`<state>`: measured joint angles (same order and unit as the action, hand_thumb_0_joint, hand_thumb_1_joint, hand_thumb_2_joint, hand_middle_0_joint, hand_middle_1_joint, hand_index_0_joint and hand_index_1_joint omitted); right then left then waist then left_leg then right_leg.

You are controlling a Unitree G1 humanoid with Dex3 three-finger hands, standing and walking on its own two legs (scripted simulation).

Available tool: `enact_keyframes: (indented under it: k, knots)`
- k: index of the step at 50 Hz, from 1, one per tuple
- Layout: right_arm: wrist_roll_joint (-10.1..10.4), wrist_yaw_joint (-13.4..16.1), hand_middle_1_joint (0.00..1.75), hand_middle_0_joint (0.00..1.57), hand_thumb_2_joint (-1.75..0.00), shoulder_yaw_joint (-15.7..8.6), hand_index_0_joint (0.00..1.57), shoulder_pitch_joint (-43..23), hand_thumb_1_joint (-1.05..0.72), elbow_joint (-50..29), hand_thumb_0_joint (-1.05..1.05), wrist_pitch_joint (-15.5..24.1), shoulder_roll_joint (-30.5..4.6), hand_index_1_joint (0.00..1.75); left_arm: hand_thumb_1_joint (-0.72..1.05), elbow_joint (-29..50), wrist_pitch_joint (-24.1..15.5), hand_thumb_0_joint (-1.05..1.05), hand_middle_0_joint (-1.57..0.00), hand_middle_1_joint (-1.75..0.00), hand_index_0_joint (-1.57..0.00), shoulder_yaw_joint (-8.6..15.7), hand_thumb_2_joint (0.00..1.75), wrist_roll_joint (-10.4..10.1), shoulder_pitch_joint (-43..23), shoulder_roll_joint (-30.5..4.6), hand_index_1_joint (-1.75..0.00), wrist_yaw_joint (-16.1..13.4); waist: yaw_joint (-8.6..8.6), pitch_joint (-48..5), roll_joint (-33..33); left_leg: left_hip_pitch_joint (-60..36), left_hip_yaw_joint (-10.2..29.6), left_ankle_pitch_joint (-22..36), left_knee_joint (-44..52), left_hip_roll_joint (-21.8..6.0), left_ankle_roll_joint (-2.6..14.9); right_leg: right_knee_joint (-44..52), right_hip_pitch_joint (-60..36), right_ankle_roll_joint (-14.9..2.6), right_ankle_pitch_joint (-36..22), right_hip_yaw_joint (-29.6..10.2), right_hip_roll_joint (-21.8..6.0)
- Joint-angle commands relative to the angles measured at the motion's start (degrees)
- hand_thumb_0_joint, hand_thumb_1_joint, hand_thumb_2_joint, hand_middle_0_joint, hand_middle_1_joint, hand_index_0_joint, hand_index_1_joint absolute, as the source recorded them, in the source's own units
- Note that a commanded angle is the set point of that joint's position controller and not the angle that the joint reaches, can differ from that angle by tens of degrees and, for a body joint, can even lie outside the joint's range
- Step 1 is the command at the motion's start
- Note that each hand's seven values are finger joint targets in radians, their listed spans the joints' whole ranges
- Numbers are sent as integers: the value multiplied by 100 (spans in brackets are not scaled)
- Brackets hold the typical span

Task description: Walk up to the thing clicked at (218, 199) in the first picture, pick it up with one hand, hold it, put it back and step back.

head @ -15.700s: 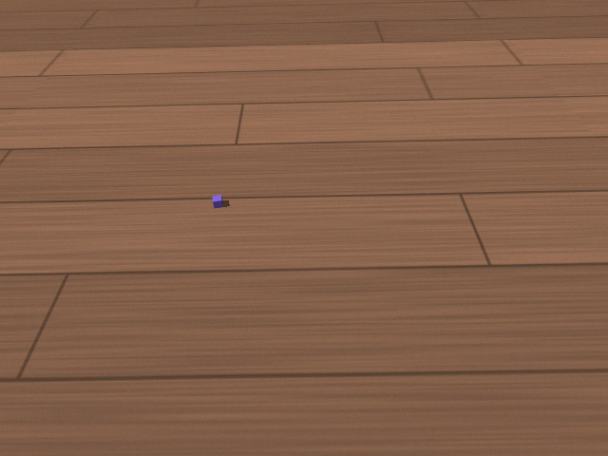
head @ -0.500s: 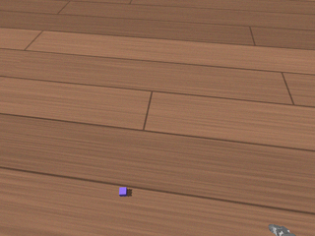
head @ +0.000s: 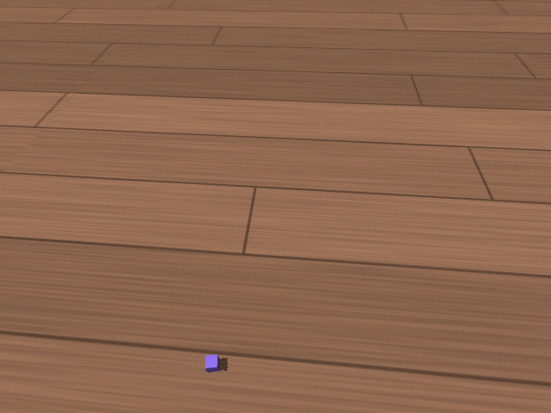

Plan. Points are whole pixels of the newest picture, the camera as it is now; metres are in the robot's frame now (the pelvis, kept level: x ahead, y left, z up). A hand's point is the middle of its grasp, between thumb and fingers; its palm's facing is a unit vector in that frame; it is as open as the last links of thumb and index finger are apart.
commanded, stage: stand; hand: left
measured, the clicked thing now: (212, 363) +0.44 +0.24 -0.76
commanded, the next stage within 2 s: none
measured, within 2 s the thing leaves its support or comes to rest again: neither
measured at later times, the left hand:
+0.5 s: hand out of the picture +0.08 +0.26 -0.16, palm faces -0.02 -0.94 -0.34, open 7.3 cm
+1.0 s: hand out of the picture +0.08 +0.26 -0.15, palm faces -0.02 -0.94 -0.35, open 7.3 cm
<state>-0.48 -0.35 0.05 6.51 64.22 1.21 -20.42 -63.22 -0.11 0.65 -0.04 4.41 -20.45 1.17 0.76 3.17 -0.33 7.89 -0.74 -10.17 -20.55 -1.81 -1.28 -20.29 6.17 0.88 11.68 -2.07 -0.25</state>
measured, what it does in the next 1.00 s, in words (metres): stands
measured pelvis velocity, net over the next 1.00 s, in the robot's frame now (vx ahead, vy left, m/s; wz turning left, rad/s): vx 0.01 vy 0.01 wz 0.01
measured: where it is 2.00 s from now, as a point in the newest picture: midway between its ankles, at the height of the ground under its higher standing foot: outside the picture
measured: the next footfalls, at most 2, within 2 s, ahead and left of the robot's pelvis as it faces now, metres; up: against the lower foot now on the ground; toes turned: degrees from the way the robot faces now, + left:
none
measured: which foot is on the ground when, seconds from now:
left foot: down 0.00-1.00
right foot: down 0.00-1.00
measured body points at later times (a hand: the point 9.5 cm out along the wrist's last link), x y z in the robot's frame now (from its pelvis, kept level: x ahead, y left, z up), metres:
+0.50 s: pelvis +0.01 +0.01 +0.00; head +0.02 +0.01 +0.45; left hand +0.08 +0.31 -0.13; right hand +0.09 -0.29 -0.13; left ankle +0.01 +0.13 -0.75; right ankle +0.00 -0.13 -0.75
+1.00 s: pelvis +0.01 +0.01 +0.00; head +0.02 +0.01 +0.45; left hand +0.08 +0.31 -0.13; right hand +0.08 -0.29 -0.13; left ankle +0.01 +0.13 -0.75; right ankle +0.00 -0.13 -0.75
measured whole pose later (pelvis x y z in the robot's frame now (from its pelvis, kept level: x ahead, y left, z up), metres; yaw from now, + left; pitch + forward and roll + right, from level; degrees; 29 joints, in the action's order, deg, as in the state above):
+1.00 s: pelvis +0.01 +0.01 +0.00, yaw +1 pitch -2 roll +0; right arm -0.4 -0.5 -0.6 5.5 66.1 0.5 -20.2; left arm -64.4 -0.5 -0.3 0.3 6.5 -20.4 0.4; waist 0.3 2.8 -0.1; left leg 7.1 -0.5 -9.0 -17.7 -0.5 -0.5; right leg -17.8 5.3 1.8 10.9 -1.7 -1.6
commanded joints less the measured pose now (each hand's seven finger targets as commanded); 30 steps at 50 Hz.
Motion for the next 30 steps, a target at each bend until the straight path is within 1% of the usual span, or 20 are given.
enact_keyframes:
  k: [1,2,4,6,7,8,10,11,13,14,17,19,21,23,24,25,27,28,29,30]
  knots:
    - [9,51,30,20,-90,-254,20,-382,-90,-308,0,152,-1234,30,90,201,-198,0,-20,-30,-20,223,90,20,-192,-1218,-30,-101,-76,-421,65,-225,586,599,461,-602,215,433,99,-171,-659,-454,-627]
    - [-8,55,30,20,-90,-255,20,-319,-90,-293,0,148,-1213,30,90,197,-199,0,-20,-30,-20,234,90,29,-245,-1256,-30,-107,-50,-532,103,-246,563,621,464,-621,226,400,2,-187,-672,-447,-644]
    - [-7,52,30,20,-90,-262,20,-317,-90,-259,0,140,-1235,30,90,187,-194,0,-20,-30,-20,214,90,19,-254,-1240,-30,-112,-36,-459,37,-229,562,627,515,-600,197,426,67,-189,-629,-439,-633]
    - [-5,48,30,20,-90,-268,20,-394,-90,-243,0,145,-1267,30,90,168,-203,0,-20,-30,-20,188,90,15,-169,-1188,-30,-111,-76,-509,-80,-331,549,795,474,-626,212,439,59,-169,-815,-447,-659]
    - [-4,53,30,20,-90,-275,20,-391,-90,-234,0,144,-1227,30,90,165,-206,0,-20,-30,-20,193,90,29,-201,-1220,-30,-121,-57,-569,30,-365,554,897,458,-634,208,419,28,-177,-871,-431,-666]
    - [-1,59,30,20,-90,-271,20,-333,-90,-228,0,136,-1225,30,90,167,-204,0,-20,-30,-20,200,90,30,-219,-1225,-30,-128,-30,-636,-8,-356,518,920,457,-633,222,397,-38,-178,-960,-433,-673]
    - [7,58,30,20,-90,-272,20,-404,-90,-208,0,128,-1247,30,90,147,-210,0,-20,-30,-20,180,90,25,-180,-1195,-30,-132,-45,-650,-26,-439,522,1091,431,-637,234,395,-38,-161,-1137,-424,-690]
    - [12,58,30,20,-90,-263,20,-343,-90,-198,0,123,-1210,30,90,144,-204,0,-20,-30,-20,180,90,24,-195,-1217,-30,-137,-21,-606,15,-341,517,916,491,-610,217,426,-30,-152,-972,-407,-666]
    - [7,55,30,20,-90,-266,20,-420,-90,-199,0,106,-1203,30,90,129,-208,0,-20,-30,-20,168,90,36,-171,-1219,-30,-143,-33,-474,88,-338,536,756,492,-616,212,483,93,-135,-763,-393,-657]
    - [2,55,30,20,-90,-273,20,-395,-90,-196,0,97,-1208,30,90,140,-208,0,-20,-30,-20,172,90,43,-194,-1239,-30,-147,-19,-567,101,-411,521,846,462,-634,225,458,70,-157,-861,-413,-685]
    - [2,50,30,20,-90,-267,20,-428,-90,-179,0,79,-1200,30,90,124,-197,0,-20,-30,-20,165,90,36,-138,-1229,-30,-152,-28,-483,28,-335,517,633,529,-600,213,497,101,-158,-679,-412,-672]
    - [7,48,30,20,-90,-274,20,-414,-90,-168,0,84,-1249,30,90,116,-199,0,-20,-30,-20,151,90,27,-90,-1186,-30,-150,-41,-515,-64,-321,514,751,515,-597,229,494,29,-146,-830,-413,-682]
    - [5,51,30,20,-90,-274,20,-413,-90,-189,0,97,-1222,30,90,131,-206,0,-20,-30,-20,169,90,35,-83,-1229,-30,-154,-37,-656,-25,-432,513,1080,460,-626,235,413,-49,-160,-1063,-389,-701]
    - [21,49,30,20,-90,-270,20,-456,-90,-193,0,93,-1198,30,90,132,-217,0,-20,-30,-20,155,90,45,-55,-1214,-30,-163,-42,-670,83,-522,518,1281,405,-637,238,404,-20,-148,-1258,-349,-701]
    - [22,51,30,20,-90,-271,20,-437,-90,-188,0,94,-1229,30,90,125,-216,0,-20,-30,-20,145,90,41,-26,-1186,-30,-165,-38,-596,27,-508,495,1215,395,-619,239,459,32,-128,-1231,-376,-707]
    - [14,56,30,20,-90,-266,20,-399,-90,-185,0,86,-1192,30,90,145,-215,0,-20,-30,-20,153,90,47,-88,-1244,-30,-170,-1,-647,93,-525,490,1264,399,-632,228,421,-19,-144,-1260,-349,-711]
    - [13,58,30,20,-90,-267,20,-439,-90,-183,0,80,-1225,30,90,149,-212,0,-20,-30,-20,143,90,43,-26,-1208,-30,-173,-34,-587,-4,-499,491,1156,403,-624,235,475,11,-131,-1206,-364,-721]
    - [12,61,30,20,-90,-266,20,-432,-90,-181,0,77,-1203,30,90,153,-203,0,-20,-30,-20,156,90,42,-75,-1245,-30,-178,-14,-566,22,-466,495,1187,423,-615,221,458,-4,-143,-1185,-356,-708]
    - [13,58,30,20,-90,-270,20,-446,-90,-189,0,71,-1232,30,90,159,-198,0,-20,-30,-20,152,90,49,-48,-1215,-30,-178,-29,-628,-19,-454,488,1108,418,-623,235,461,-54,-137,-1138,-343,-716]
    - [18,54,30,20,-90,-256,20,-434,-90,-179,0,68,-1203,30,90,151,-197,0,-20,-30,-20,147,90,35,-32,-1217,-30,-179,-34,-547,27,-399,505,1073,461,-610,228,484,-45,-127,-1104,-347,-708]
